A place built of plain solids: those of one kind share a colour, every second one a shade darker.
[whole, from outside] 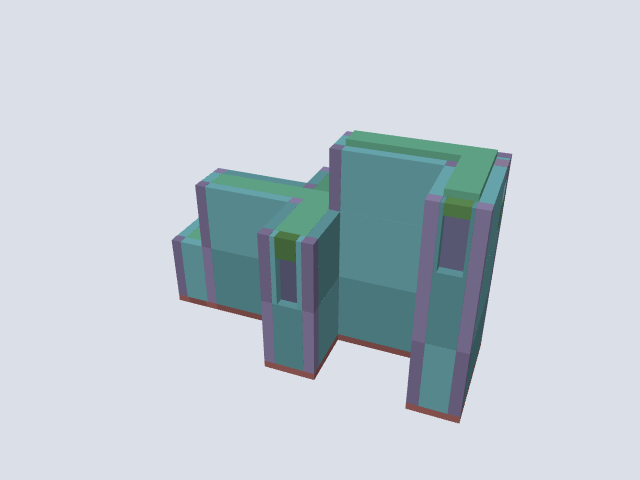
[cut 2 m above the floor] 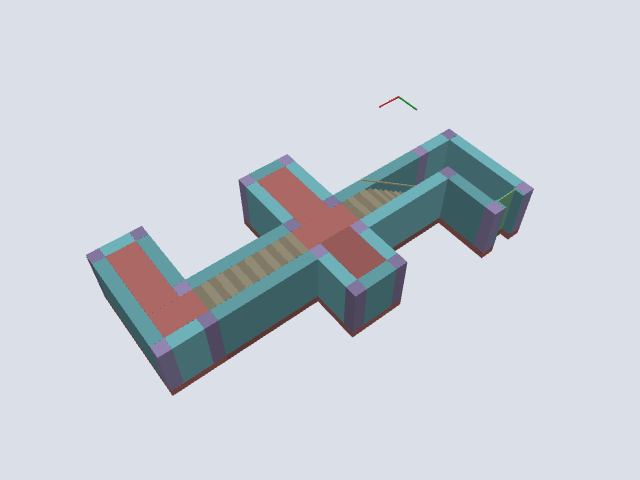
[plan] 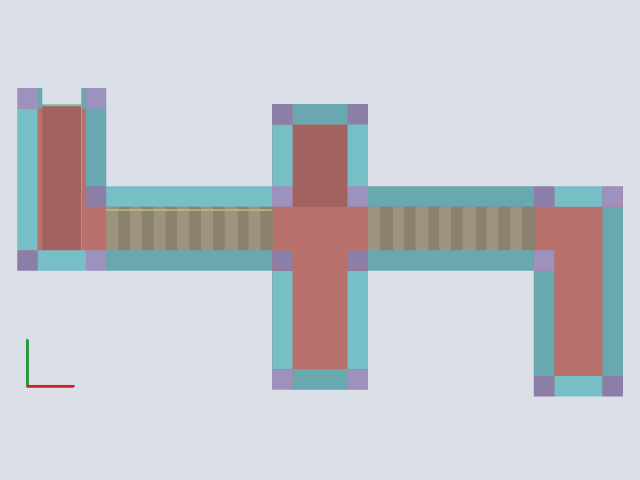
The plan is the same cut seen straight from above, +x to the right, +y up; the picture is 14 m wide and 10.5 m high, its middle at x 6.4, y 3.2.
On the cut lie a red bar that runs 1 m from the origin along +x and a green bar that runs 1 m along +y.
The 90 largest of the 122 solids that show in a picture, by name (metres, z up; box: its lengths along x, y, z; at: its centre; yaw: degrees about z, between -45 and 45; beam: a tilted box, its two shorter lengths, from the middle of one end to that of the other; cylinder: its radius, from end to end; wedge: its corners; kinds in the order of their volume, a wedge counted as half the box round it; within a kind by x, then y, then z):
{
 "wall_1": {"box": [0.45, 3.1, 2.85], "at": [0.0, 4.53, 1.42]},
 "wall_2": {"box": [1.05, 0.45, 2.85], "at": [0.75, 2.75, 1.42]},
 "wall_3": {"box": [0.45, 0.95, 2.85], "at": [1.5, 3.45, 4.27]},
 "wall_4": {"box": [0.45, 1.7, 2.85], "at": [1.5, 5.22, 1.42]},
 "wall_5": {"box": [3.63, 0.45, 2.85], "at": [3.54, 2.75, 1.42]},
 "wall_6": {"box": [3.63, 0.45, 2.85], "at": [3.54, 2.75, 4.27]},
 "wall_7": {"box": [3.63, 0.45, 2.85], "at": [3.54, 4.15, 1.42]},
 "wall_8": {"box": [3.63, 0.45, 2.85], "at": [3.54, 4.15, 4.27]},
 "wall_9": {"box": [0.45, 2.15, 2.85], "at": [5.58, 1.45, 1.42]},
 "wall_10": {"box": [0.45, 2.15, 2.85], "at": [5.58, 1.45, 4.27]},
 "wall_11": {"box": [0.45, 1.35, 2.85], "at": [5.58, 5.05, 1.42]},
 "wall_12": {"box": [0.45, 1.35, 2.85], "at": [5.58, 5.05, 4.27]},
 "wall_13": {"box": [1.2, 0.45, 2.85], "at": [6.4, 0.15, 1.42]},
 "wall_14": {"box": [1.2, 0.45, 2.85], "at": [6.4, 5.95, 1.42]},
 "wall_15": {"box": [0.45, 2.15, 2.85], "at": [7.23, 1.45, 1.42]},
 "wall_16": {"box": [0.45, 2.15, 2.85], "at": [7.23, 1.45, 4.27]},
 "wall_17": {"box": [0.45, 0.95, 2.41], "at": [7.23, 3.45, 6.91]},
 "wall_18": {"box": [0.45, 1.35, 2.85], "at": [7.23, 5.05, 1.42]},
 "wall_19": {"box": [3.63, 0.45, 2.85], "at": [9.26, 2.75, 1.42]},
 "wall_20": {"box": [3.63, 0.45, 2.85], "at": [9.26, 2.75, 4.27]},
 "wall_21": {"box": [3.63, 0.45, 2.41], "at": [9.26, 2.75, 6.91]},
 "wall_22": {"box": [3.63, 0.45, 2.85], "at": [9.26, 4.15, 1.42]},
 "wall_23": {"box": [0.45, 2.3, 2.85], "at": [11.3, 1.38, 1.42]},
 "wall_24": {"box": [0.45, 2.3, 2.41], "at": [11.3, 1.38, 6.91]},
 "wall_25": {"box": [1.05, 0.45, 2.85], "at": [12.05, 0.0, 1.42]},
 "wall_26": {"box": [1.05, 0.45, 2.85], "at": [12.05, 0.0, 4.27]},
 "wall_27": {"box": [1.05, 0.45, 2.85], "at": [12.05, 4.15, 1.42]},
 "wall_28": {"box": [0.45, 2.93, 2.41], "at": [12.8, 1.69, 6.91]},
 "wall_29": {"box": [0.45, 3.7, 2.85], "at": [12.8, 2.08, 1.42]},
 "wall_30": {"box": [0.45, 3.7, 2.85], "at": [12.8, 2.08, 4.27]},
 "floor_slab_1": {"box": [0.55, 4.0, 0.3], "at": [0.05, 4.53, -0.15]},
 "floor_slab_2": {"box": [0.85, 3.65, 0.3], "at": [0.75, 4.35, -0.15]},
 "floor_slab_3": {"box": [0.55, 4.0, 0.3], "at": [1.45, 4.53, -0.15]},
 "floor_slab_4": {"box": [3.63, 1.85, 0.3], "at": [3.54, 3.45, -0.15]},
 "floor_slab_5": {"box": [1.2, 2.6, 2.85], "at": [6.4, 1.68, 1.42]},
 "floor_slab_6": {"box": [2.1, 6.25, 0.3], "at": [6.4, 3.05, -0.15]},
 "floor_slab_7": {"box": [1.2, 1.8, 2.85], "at": [6.4, 4.82, 1.42]},
 "floor_slab_8": {"box": [2.13, 0.95, 2.85], "at": [6.42, 3.45, 1.42]},
 "floor_slab_9": {"box": [3.63, 1.85, 0.3], "at": [9.26, 3.45, -0.15]},
 "floor_slab_10": {"box": [1.5, 0.95, 5.7], "at": [11.83, 3.45, 2.85]},
 "floor_slab_11": {"box": [1.05, 2.75, 5.7], "at": [12.05, 1.6, 2.85]},
 "floor_slab_12": {"box": [1.95, 4.6, 0.3], "at": [12.05, 2.08, -0.15]},
 "tread_slab_1": {"box": [0.29, 0.95, 2.28], "at": [4.72, 3.45, 1.14]},
 "tread_slab_2": {"box": [0.29, 0.95, 2.47], "at": [4.98, 3.45, 1.23]},
 "tread_slab_3": {"box": [0.29, 0.95, 2.66], "at": [5.24, 3.45, 1.33]},
 "tread_slab_4": {"box": [0.29, 0.95, 3.04], "at": [7.6, 3.45, 1.52]},
 "tread_slab_5": {"box": [0.29, 0.95, 3.23], "at": [7.85, 3.45, 1.61]},
 "tread_slab_6": {"box": [0.29, 0.95, 3.42], "at": [8.11, 3.45, 1.71]},
 "tread_slab_7": {"box": [0.29, 0.95, 3.61], "at": [8.37, 3.45, 1.8]},
 "tread_slab_8": {"box": [0.29, 0.95, 3.8], "at": [8.63, 3.45, 1.9]},
 "tread_slab_9": {"box": [0.29, 0.95, 3.99], "at": [8.89, 3.45, 1.99]},
 "tread_slab_10": {"box": [0.29, 0.95, 4.18], "at": [9.15, 3.45, 2.09]},
 "tread_slab_11": {"box": [0.29, 0.95, 4.37], "at": [9.41, 3.45, 2.18]},
 "tread_slab_12": {"box": [0.29, 0.95, 4.56], "at": [9.67, 3.45, 2.28]},
 "tread_slab_13": {"box": [0.29, 0.95, 4.75], "at": [9.93, 3.45, 2.37]},
 "tread_slab_14": {"box": [0.29, 0.95, 4.94], "at": [10.19, 3.45, 2.47]},
 "tread_slab_15": {"box": [0.29, 0.95, 5.13], "at": [10.44, 3.45, 2.56]},
 "tread_slab_16": {"box": [0.29, 0.95, 5.32], "at": [10.7, 3.45, 2.66]},
 "tread_slab_17": {"box": [0.29, 0.95, 5.51], "at": [10.96, 3.45, 2.75]},
 "wallpost_1": {"box": [0.45, 0.45, 2.85], "at": [0.0, 2.75, 1.42]},
 "wallpost_2": {"box": [0.45, 0.45, 2.85], "at": [0.0, 6.3, 1.42]},
 "wallpost_3": {"box": [0.45, 0.45, 2.85], "at": [1.5, 2.75, 1.42]},
 "wallpost_4": {"box": [0.45, 0.45, 2.85], "at": [1.5, 2.75, 4.27]},
 "wallpost_5": {"box": [0.45, 0.45, 2.85], "at": [1.5, 4.15, 1.42]},
 "wallpost_6": {"box": [0.45, 0.45, 2.85], "at": [1.5, 4.15, 4.27]},
 "wallpost_7": {"box": [0.45, 0.45, 2.85], "at": [1.5, 6.3, 1.42]},
 "wallpost_8": {"box": [0.45, 0.45, 2.85], "at": [5.58, 0.15, 1.42]},
 "wallpost_9": {"box": [0.45, 0.45, 2.85], "at": [5.58, 0.15, 4.27]},
 "wallpost_10": {"box": [0.45, 0.45, 2.85], "at": [5.58, 2.75, 1.42]},
 "wallpost_11": {"box": [0.45, 0.45, 2.85], "at": [5.58, 2.75, 4.27]},
 "wallpost_12": {"box": [0.45, 0.45, 2.85], "at": [5.58, 4.15, 1.42]},
 "wallpost_13": {"box": [0.45, 0.45, 2.85], "at": [5.58, 4.15, 4.27]},
 "wallpost_14": {"box": [0.45, 0.45, 2.85], "at": [5.58, 5.95, 1.42]},
 "wallpost_15": {"box": [0.45, 0.45, 2.85], "at": [7.23, 0.15, 1.42]},
 "wallpost_16": {"box": [0.45, 0.45, 2.85], "at": [7.23, 0.15, 4.27]},
 "wallpost_17": {"box": [0.45, 0.45, 2.85], "at": [7.23, 2.75, 1.42]},
 "wallpost_18": {"box": [0.45, 0.45, 2.85], "at": [7.23, 4.15, 1.42]},
 "wallpost_19": {"box": [0.45, 0.45, 2.85], "at": [7.23, 5.95, 1.42]},
 "wallpost_20": {"box": [0.45, 0.45, 2.85], "at": [11.3, 0.0, 1.42]},
 "wallpost_21": {"box": [0.45, 0.45, 2.85], "at": [11.3, 0.0, 4.27]},
 "wallpost_22": {"box": [0.45, 0.45, 2.85], "at": [11.3, 2.75, 1.42]},
 "wallpost_23": {"box": [0.45, 0.45, 2.85], "at": [11.3, 4.15, 1.42]},
 "wallpost_24": {"box": [0.45, 0.45, 2.85], "at": [12.8, 0.0, 1.42]},
 "wallpost_25": {"box": [0.45, 0.45, 2.85], "at": [12.8, 4.15, 1.42]},
 "wallpost_26": {"box": [0.45, 0.45, 2.85], "at": [12.8, 4.15, 4.27]},
 "roof_slab_1": {"box": [5.28, 0.95, 0.33], "at": [4.36, 3.45, 5.53]},
 "roof_slab_2": {"box": [1.2, 2.6, 0.33], "at": [6.4, 1.68, 5.53]},
 "roof_slab_3": {"box": [1.2, 1.8, 0.33], "at": [6.4, 4.83, 5.53]},
 "roof_slab_4": {"box": [5.13, 0.95, 0.25], "at": [10.01, 3.45, 8.24]},
 "roof_slab_5": {"box": [1.05, 2.75, 0.25], "at": [12.05, 1.6, 8.24]}
}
